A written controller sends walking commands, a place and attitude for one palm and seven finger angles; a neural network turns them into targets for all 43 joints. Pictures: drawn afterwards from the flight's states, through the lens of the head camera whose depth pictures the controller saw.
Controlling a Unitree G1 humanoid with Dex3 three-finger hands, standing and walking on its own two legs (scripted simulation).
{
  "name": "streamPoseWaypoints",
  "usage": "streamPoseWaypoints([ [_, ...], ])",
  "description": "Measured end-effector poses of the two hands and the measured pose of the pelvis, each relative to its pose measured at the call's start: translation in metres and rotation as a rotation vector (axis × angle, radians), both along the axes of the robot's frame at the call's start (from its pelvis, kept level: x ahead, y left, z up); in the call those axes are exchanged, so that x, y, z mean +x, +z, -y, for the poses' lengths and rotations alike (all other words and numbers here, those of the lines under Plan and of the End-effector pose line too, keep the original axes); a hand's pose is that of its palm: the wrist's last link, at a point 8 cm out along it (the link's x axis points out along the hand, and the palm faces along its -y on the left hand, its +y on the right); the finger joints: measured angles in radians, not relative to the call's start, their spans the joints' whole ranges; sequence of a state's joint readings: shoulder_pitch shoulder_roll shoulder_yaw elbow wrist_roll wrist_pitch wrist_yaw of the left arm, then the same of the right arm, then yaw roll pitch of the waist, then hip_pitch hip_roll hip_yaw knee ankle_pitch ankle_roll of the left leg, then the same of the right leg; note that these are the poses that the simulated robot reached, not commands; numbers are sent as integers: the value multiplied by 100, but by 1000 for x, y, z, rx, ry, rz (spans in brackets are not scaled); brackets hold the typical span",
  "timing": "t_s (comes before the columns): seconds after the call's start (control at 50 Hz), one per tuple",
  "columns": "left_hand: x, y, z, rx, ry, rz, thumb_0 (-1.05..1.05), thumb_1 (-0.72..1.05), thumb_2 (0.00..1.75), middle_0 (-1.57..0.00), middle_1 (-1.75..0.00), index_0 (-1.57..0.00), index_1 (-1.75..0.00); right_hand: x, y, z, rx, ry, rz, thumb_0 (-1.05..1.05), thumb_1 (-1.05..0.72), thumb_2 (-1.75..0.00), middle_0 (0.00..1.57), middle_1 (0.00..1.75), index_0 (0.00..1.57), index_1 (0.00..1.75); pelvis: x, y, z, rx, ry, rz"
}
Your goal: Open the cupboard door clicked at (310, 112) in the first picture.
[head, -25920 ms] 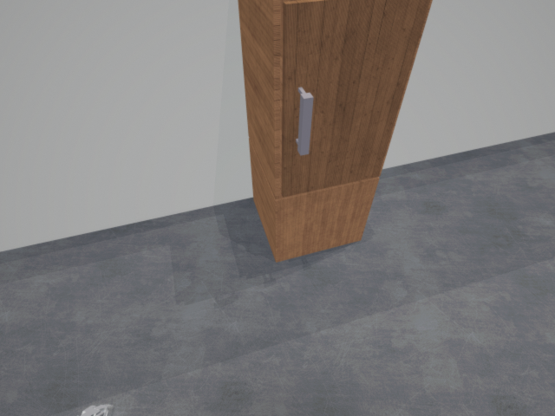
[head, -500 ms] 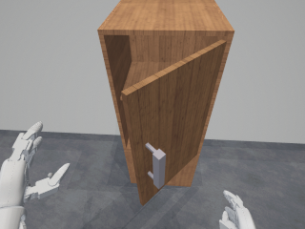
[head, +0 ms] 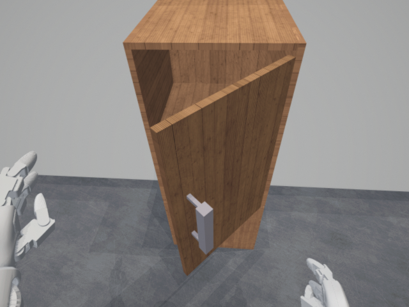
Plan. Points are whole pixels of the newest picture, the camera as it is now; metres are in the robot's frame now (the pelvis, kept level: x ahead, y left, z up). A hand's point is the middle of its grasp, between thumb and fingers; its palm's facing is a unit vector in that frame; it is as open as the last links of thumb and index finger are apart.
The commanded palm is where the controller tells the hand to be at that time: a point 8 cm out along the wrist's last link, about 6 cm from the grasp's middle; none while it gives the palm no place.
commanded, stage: draw the hand back to the body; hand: left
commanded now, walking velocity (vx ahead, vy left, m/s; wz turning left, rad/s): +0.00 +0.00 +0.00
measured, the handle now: (199, 224) +0.31 +0.06 -0.04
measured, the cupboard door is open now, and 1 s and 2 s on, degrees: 47 47 47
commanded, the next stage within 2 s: step back with the hand held close in 0.02 s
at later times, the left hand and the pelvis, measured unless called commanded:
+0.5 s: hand (51, 227) +0.18 +0.25 +0.15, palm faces +0.31 -0.80 -0.51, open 7.4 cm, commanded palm +0.12 +0.30 +0.17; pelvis -0.03 +0.01 +0.00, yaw -2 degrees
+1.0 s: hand out of the picture +0.06 +0.29 +0.16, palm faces +0.46 -0.75 -0.47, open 7.4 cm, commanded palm +0.00 +0.33 +0.17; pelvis -0.12 +0.02 -0.01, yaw +3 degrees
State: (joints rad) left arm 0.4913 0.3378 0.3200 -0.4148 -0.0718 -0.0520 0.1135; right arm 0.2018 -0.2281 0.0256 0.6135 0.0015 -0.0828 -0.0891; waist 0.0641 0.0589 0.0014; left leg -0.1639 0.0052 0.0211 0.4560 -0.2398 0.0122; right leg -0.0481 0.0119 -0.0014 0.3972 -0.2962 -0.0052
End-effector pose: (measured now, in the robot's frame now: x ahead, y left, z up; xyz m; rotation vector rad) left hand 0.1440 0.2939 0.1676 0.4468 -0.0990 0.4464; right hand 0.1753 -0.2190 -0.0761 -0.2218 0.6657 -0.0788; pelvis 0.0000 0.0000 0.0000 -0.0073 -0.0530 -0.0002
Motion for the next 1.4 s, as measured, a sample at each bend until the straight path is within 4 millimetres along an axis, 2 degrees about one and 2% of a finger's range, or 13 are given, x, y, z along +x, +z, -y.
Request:
streamPoseWaypoints([
  [0.16, -1, 2, 6, 4, 7, 7, 1, 89, 89, -21, -30, -21, -30, -1, -2, 7, 6, -3, -2, 1, -91, -90, 20, 30, 20, 30, -2, 1, 7, 1, -1, 6],
  [0.28, 6, 15, 1, 88, -17, 36, 1, 89, 90, -21, -30, -21, -30, -5, -1, 14, -2, -30, -27, 1, -91, -90, 20, 30, 21, 30, -7, 1, 7, -12, -4, -27],
  [0.4, 8, 5, 5, 102, -90, -49, 1, 89, 90, -20, -30, -21, -30, -21, 1, 24, -14, -107, -55, 1, -91, -90, 20, 30, 20, 30, -16, 2, 0, -8, -24, -53],
  [0.5, 0, 4, 1, 121, -126, -54, 1, 89, 89, -21, -31, -22, -30, -41, 3, 25, -35, -142, -81, 1, -91, -90, 20, 30, 20, 30, -28, 1, -5, -9, -31, -58],
  [0.64, -27, 10, -11, 141, -128, 12, 1, 89, 89, -21, -31, -22, -30, -70, 6, 15, -49, -145, -82, 1, -91, -90, 20, 30, 20, 30, -53, -1, -14, -20, -28, -52],
  [0.84, -76, 5, -30, 176, -81, 62, 1, 89, 89, -21, -31, -22, -30, -108, -1, -9, -54, -83, -62, 1, -91, -90, 20, 30, 20, 30, -92, -10, -24, -35, 22, -43],
  [1.0, -126, 9, -29, 158, -28, 104, 1, 89, 90, -21, -30, -22, -30, -126, -14, -19, -36, -7, -83, 1, -91, -90, 20, 30, 21, 30, -122, -14, -22, -45, 44, -51],
  [1.08, -135, 6, -35, 132, -46, 130, 1, 89, 90, -21, -31, -22, -30, -139, -12, -22, -62, -27, -86, 1, -91, -90, 21, 30, 21, 30, -131, -15, -32, -53, 41, -48],
  [1.2, -143, 12, -53, 166, -58, 135, 1, 89, 90, -21, -31, -22, -30, -158, 4, -33, -65, -34, -35, 1, -91, -90, 20, 30, 21, 30, -162, -8, -36, -70, 27, -51],
  [1.26, -154, 16, -51, 149, -70, 146, 1, 89, 90, -21, -30, -22, -30, -171, 10, -36, -50, -25, -18, 1, -91, -90, 20, 30, 21, 30, -174, -5, -35, -76, 6, -81],
  [1.32, -166, 15, -40, 114, -101, 147, 1, 89, 90, -20, -30, -21, -30, -184, 11, -36, -41, -17, -11, 1, -91, -90, 20, 30, 21, 30, -188, -5, -32, -71, -13, -116],
  [1.4, -182, 11, -20, 137, -170, 150, 1, 89, 90, -20, -30, -21, -30, -206, 1, -28, -32, -13, -10, 1, -90, -90, 21, 30, 21, 30, -215, -15, -24, -20, -60, -146],
])
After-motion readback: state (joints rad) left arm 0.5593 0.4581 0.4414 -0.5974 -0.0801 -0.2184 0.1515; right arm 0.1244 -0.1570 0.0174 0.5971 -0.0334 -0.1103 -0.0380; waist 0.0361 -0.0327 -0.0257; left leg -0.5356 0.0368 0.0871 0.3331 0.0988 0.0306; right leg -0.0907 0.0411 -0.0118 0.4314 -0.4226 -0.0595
